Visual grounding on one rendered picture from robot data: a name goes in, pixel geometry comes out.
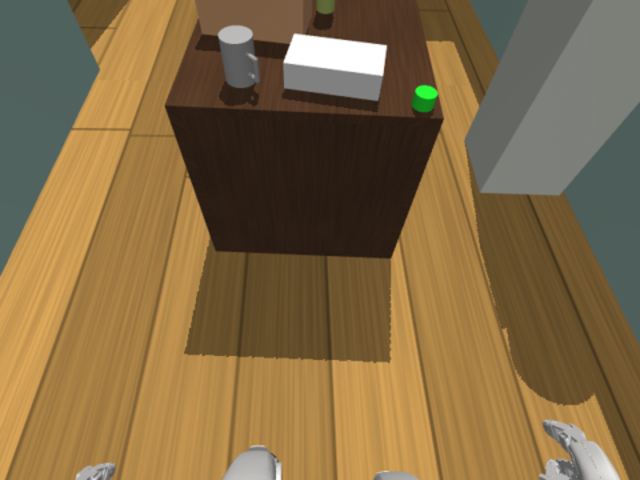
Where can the right robot hand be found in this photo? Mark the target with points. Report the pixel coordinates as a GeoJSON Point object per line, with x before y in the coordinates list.
{"type": "Point", "coordinates": [589, 462]}

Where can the left robot hand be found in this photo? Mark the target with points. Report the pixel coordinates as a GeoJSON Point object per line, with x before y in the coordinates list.
{"type": "Point", "coordinates": [100, 472]}

